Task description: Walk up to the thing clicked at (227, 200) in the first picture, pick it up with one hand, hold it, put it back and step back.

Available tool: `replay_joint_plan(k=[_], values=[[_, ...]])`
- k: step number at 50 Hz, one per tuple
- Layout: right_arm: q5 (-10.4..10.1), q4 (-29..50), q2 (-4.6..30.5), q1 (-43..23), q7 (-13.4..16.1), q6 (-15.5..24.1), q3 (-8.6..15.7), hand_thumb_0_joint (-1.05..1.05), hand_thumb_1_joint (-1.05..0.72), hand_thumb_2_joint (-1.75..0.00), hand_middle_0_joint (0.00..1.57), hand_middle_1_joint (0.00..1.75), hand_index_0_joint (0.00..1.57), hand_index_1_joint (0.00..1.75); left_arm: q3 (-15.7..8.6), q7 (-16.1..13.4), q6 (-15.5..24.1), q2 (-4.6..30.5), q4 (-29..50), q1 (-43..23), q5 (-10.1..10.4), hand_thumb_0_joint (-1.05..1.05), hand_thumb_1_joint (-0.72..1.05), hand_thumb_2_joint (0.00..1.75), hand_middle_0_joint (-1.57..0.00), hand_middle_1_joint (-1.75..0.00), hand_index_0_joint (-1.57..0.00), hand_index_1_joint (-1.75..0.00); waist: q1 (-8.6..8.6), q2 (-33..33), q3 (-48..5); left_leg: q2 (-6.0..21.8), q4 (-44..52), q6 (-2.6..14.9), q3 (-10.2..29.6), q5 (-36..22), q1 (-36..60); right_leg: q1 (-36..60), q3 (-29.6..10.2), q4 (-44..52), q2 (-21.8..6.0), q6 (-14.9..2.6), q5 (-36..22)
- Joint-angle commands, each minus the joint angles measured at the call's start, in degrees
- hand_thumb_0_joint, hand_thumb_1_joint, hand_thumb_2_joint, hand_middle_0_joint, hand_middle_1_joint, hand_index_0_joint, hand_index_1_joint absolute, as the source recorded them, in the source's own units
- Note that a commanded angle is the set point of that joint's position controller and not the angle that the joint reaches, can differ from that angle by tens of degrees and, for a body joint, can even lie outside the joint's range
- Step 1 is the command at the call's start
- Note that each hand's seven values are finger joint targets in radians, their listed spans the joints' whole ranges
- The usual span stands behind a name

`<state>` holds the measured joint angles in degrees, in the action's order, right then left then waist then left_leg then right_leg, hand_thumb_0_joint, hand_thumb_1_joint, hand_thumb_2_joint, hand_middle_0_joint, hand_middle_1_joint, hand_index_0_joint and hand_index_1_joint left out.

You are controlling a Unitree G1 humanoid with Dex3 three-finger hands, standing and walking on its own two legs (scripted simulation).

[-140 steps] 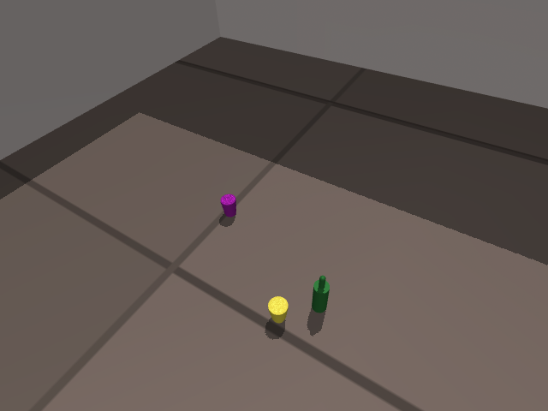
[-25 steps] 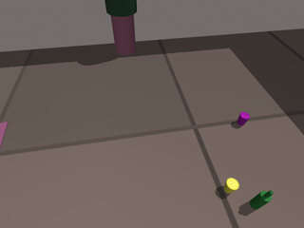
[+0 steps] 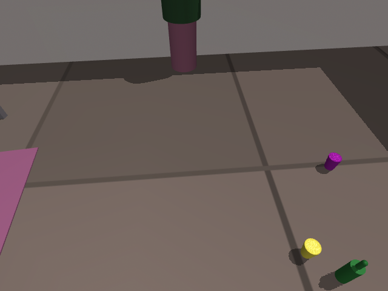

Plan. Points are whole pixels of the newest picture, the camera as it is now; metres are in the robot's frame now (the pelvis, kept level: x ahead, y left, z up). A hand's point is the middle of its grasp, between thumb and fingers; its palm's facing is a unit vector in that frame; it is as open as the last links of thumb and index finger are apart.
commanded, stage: walk up
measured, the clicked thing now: (332, 162) +1.01 -0.78 -0.71
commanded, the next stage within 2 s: stand in 0.52 s
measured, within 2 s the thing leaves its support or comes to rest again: neither
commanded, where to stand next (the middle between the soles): +0.07 -0.04 m, yaw -1 degrees
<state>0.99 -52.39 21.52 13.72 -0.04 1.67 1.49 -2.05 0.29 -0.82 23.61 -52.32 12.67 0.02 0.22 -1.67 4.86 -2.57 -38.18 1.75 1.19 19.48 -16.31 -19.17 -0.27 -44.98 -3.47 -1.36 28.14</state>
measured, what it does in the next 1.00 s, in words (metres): stands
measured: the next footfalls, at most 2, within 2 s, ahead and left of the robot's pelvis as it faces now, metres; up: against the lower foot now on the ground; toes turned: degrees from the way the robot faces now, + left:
none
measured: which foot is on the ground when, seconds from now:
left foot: down 0.00-1.00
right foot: down 0.00-1.00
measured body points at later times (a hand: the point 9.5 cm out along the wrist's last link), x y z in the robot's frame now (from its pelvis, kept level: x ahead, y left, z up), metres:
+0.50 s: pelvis +0.00 -0.02 +0.02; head +0.00 -0.01 +0.47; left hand +0.09 +0.28 -0.11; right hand +0.10 -0.32 -0.10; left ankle +0.01 +0.11 -0.72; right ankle +0.02 -0.15 -0.72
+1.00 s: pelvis +0.01 -0.03 +0.03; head +0.02 -0.04 +0.48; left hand +0.08 +0.27 -0.10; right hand +0.08 -0.33 -0.11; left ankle +0.01 +0.11 -0.72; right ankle +0.02 -0.15 -0.72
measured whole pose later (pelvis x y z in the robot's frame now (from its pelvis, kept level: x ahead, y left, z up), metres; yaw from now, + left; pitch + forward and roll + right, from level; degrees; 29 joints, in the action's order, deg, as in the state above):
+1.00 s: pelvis +0.01 -0.03 +0.03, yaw +0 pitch -2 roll +0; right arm 0.3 -66.9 19.8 5.2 -0.7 0.3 -0.1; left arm 0.4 0.4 0.6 20.4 -66.5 5.7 -0.2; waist 0.1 0.4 3.4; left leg 1.0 -18.0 -1.8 2.8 9.9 -6.1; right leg -7.3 1.9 -19.1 -0.4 -0.3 9.8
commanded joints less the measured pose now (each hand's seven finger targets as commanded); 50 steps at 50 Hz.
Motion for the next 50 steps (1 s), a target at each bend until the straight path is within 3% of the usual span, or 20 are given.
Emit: replay_joint_plan(k=[1,2,3,4,5,7,9,16,19,25,27,33,38,45,50], values=[[-1.09,3.80,13.66,-5.72,1.13,1.62,2.98,0.00,-0.90,-0.90,0.20,0.30,0.20,0.30,-2.48,-0.91,3.17,9.30,1.39,1.75,-0.06,0.00,0.90,0.90,-0.20,-0.30,-0.20,-0.30,2.50,8.06,-6.83,10.97,5.87,4.38,10.32,-30.16,1.35,8.99,-0.40,16.60,-0.36,-1.13,-18.25],[-1.60,3.41,11.86,-4.61,1.13,1.36,2.38,0.00,-0.90,-0.90,0.20,0.30,0.20,0.30,-2.68,-1.06,3.47,11.42,1.09,0.73,-0.53,0.00,0.90,0.90,-0.20,-0.30,-0.20,-0.30,1.73,4.49,-7.35,9.04,4.63,2.14,8.77,-25.53,-1.76,12.98,-4.40,16.72,-3.12,-2.30,-27.96],[-1.72,2.76,11.20,-3.83,1.03,1.04,2.31,0.00,-0.90,-0.90,0.20,0.30,0.20,0.30,-2.68,-1.01,3.72,13.27,1.33,-1.28,-0.56,0.00,0.90,0.90,-0.20,-0.30,-0.20,-0.30,0.50,1.61,-6.91,5.72,4.87,0.82,6.62,-16.08,-2.68,11.62,-8.97,18.17,-6.83,-4.42,-26.56],[-1.53,1.49,11.30,-3.46,1.04,0.67,2.45,0.00,-0.90,-0.90,0.20,0.30,0.20,0.30,-2.46,-0.63,3.52,14.17,1.42,-3.73,-0.46,0.00,0.90,0.90,-0.20,-0.30,-0.20,-0.30,-0.63,-0.50,-5.89,3.73,4.88,0.43,5.22,-6.37,1.43,6.31,-10.66,18.74,-9.05,-6.34,-23.14],[-1.20,0.43,11.37,-3.43,0.98,0.57,2.47,0.00,-0.90,-0.90,0.20,0.30,0.20,0.30,-1.95,-0.47,3.50,13.16,1.54,-5.35,-0.37,0.00,0.90,0.90,-0.20,-0.30,-0.20,-0.30,-1.17,-0.47,-5.90,4.49,6.50,0.52,5.76,-5.16,3.29,5.16,-10.12,19.12,-9.10,-6.09,-21.32],[-0.99,-0.78,12.25,-5.66,0.62,0.79,2.41,0.00,-0.90,-0.90,0.20,0.30,0.20,0.30,-1.15,-0.38,3.26,11.58,0.71,-6.66,-0.10,0.00,0.90,0.90,-0.20,-0.30,-0.20,-0.30,-0.36,0.06,-4.64,6.03,10.35,1.26,7.69,-7.45,3.13,4.74,-6.24,19.28,-5.79,-3.51,-18.34],[-1.04,-1.84,12.29,-7.02,0.43,1.05,1.94,0.00,-0.90,-0.90,0.20,0.30,0.20,0.30,-0.86,-0.34,3.18,10.95,-0.71,-6.75,-0.07,0.00,0.90,0.90,-0.20,-0.30,-0.20,-0.30,0.14,-0.20,-5.64,7.50,12.52,2.02,8.84,-9.51,2.82,7.67,-4.27,19.52,-4.31,-2.16,-18.56],[-0.89,-5.52,11.89,-9.58,0.31,1.05,0.98,0.00,-0.90,-0.90,0.20,0.30,0.20,0.30,-0.62,-0.20,3.10,10.24,-4.52,-9.59,0.16,0.00,0.90,0.90,-0.20,-0.30,-0.20,-0.30,0.38,1.77,-4.88,7.76,17.98,0.82,8.31,-10.78,3.23,11.49,-3.48,23.77,-4.01,-1.00,-18.38],[-0.93,-6.55,11.45,-10.48,0.31,1.03,0.83,0.00,-0.90,-0.90,0.20,0.30,0.20,0.30,-0.69,-0.22,3.14,10.05,-6.31,-9.82,0.11,0.00,0.90,0.90,-0.20,-0.30,-0.20,-0.30,0.55,1.91,-5.82,7.90,18.44,0.44,7.65,-14.11,5.19,12.60,-3.19,25.11,-4.11,-0.70,-20.22],[-0.75,-8.31,11.24,-11.21,0.37,0.80,0.82,0.00,-0.90,-0.90,0.20,0.30,0.20,0.30,-0.65,-0.13,3.09,9.44,-8.07,-10.95,-0.05,0.00,0.90,0.90,-0.20,-0.30,-0.20,-0.30,0.28,2.75,-6.18,8.05,20.48,-0.03,6.99,-13.82,6.02,14.03,-2.77,26.99,-4.23,-0.15,-20.49],[-0.94,-8.83,10.41,-12.17,0.35,0.85,0.79,0.00,-0.90,-0.90,0.20,0.30,0.20,0.30,-0.14,-0.37,3.20,9.32,-9.08,-10.73,-0.11,0.00,0.90,0.90,-0.20,-0.30,-0.20,-0.30,0.13,2.28,-5.02,8.92,20.95,-0.65,7.14,-17.48,8.48,12.50,-3.76,28.12,-4.45,-0.08,-22.32],[-0.85,-9.93,10.76,-12.35,0.14,0.26,0.87,0.00,-0.90,-0.90,0.20,0.30,0.20,0.30,0.00,-0.45,3.18,9.62,-10.17,-10.95,-0.24,0.00,0.90,0.90,-0.20,-0.30,-0.20,-0.30,-0.08,2.10,-4.72,8.45,22.68,-0.93,6.49,-11.81,7.51,13.07,-4.07,30.39,-4.20,0.18,-17.44],[-0.76,-10.29,10.70,-12.66,0.23,0.36,0.88,0.00,-0.90,-0.90,0.20,0.30,0.20,0.30,0.02,-0.55,3.10,9.71,-10.64,-10.64,-0.30,0.00,0.90,0.90,-0.20,-0.30,-0.20,-0.30,0.08,2.06,-6.77,9.05,22.68,-0.93,6.19,-14.87,9.90,13.35,-4.07,29.65,-4.49,-0.11,-20.93],[-0.70,-10.85,10.58,-11.79,0.20,0.12,0.74,0.00,-0.90,-0.90,0.20,0.30,0.20,0.30,0.05,-0.60,2.96,9.67,-10.76,-10.00,-0.30,0.00,0.90,0.90,-0.20,-0.30,-0.20,-0.30,0.06,1.18,-5.38,8.86,22.61,-0.86,5.90,-12.77,9.47,11.65,-4.58,30.79,-4.28,0.19,-17.66],[-0.70,-11.02,10.48,-11.23,0.34,0.25,0.55,0.00,-0.90,-0.90,0.20,0.30,0.20,0.30,-0.03,-0.65,3.00,9.60,-10.43,-10.08,-0.08,0.00,0.90,0.90,-0.20,-0.30,-0.20,-0.30,-0.02,2.03,-7.14,9.30,22.52,-1.19,5.40,-17.05,9.80,14.08,-4.24,29.35,-4.46,-0.14,-24.22]])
